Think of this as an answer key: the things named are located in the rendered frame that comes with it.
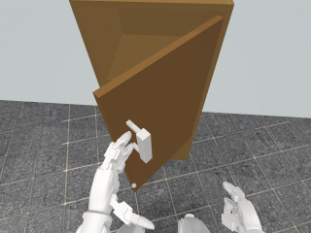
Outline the left robot hand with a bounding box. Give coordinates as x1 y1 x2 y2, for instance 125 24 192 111
88 131 155 230

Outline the cupboard door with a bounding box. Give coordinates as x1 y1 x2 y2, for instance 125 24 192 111
92 15 224 192

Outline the robot thigh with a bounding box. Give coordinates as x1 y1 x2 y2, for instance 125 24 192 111
116 223 145 233
178 216 210 233

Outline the handle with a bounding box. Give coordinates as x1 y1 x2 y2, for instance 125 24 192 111
126 120 153 163

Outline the left robot forearm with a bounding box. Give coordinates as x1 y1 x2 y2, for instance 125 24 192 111
76 210 113 233

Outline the right robot hand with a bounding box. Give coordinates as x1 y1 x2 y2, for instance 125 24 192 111
222 182 262 233

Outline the right robot thigh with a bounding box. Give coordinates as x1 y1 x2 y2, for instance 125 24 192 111
178 216 210 233

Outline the left robot thigh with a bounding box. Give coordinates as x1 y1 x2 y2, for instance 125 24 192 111
116 223 145 233

